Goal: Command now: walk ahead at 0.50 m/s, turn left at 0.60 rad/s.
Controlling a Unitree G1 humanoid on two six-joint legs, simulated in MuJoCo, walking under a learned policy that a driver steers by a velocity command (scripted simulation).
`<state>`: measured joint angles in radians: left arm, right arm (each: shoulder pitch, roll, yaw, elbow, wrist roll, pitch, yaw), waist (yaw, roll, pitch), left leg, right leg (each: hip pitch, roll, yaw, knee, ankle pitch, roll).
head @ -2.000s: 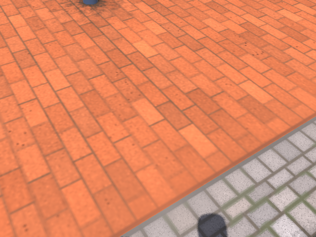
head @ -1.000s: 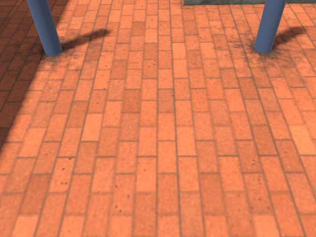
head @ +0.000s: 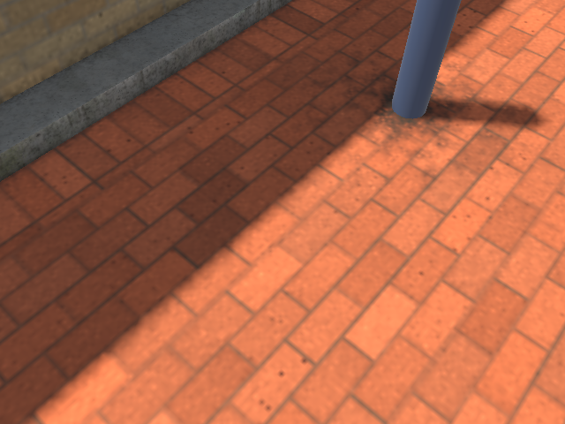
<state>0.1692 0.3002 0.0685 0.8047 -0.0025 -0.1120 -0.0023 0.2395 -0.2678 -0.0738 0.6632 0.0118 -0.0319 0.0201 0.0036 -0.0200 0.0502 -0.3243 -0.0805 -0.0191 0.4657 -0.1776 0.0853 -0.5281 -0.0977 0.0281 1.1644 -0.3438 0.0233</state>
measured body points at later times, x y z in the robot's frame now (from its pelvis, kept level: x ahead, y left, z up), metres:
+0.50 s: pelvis +0.27 -0.04 +0.00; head +0.29 -0.04 +0.45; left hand +0.31 +0.25 -0.10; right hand +0.47 -0.28 -0.10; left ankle +0.21 +0.09 -0.65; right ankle +0.32 -0.13 -0.74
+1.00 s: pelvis +0.48 +0.12 +0.00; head +0.51 +0.15 +0.44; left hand +0.43 +0.42 -0.12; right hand +0.74 -0.03 -0.10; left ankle +0.48 +0.20 -0.74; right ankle +0.52 -0.05 -0.64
